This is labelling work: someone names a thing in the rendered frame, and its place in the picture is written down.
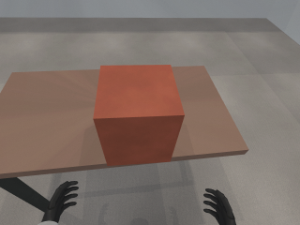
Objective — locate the left robot hand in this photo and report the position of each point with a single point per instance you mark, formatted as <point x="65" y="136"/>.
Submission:
<point x="57" y="205"/>

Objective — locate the carton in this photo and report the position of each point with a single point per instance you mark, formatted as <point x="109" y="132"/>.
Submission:
<point x="138" y="113"/>

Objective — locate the table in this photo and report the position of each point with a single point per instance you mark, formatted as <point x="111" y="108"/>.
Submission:
<point x="47" y="125"/>

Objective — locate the right robot hand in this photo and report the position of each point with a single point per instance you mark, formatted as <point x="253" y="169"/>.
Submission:
<point x="224" y="213"/>

